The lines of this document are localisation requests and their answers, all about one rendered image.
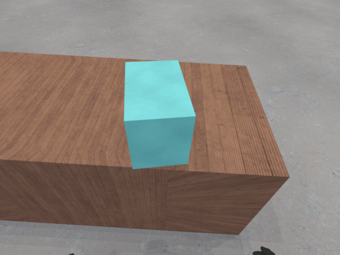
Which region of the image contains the carton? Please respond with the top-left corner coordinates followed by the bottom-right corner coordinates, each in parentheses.
top-left (124, 60), bottom-right (196, 169)

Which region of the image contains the pedestal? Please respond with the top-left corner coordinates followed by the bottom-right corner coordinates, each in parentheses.
top-left (0, 52), bottom-right (290, 235)

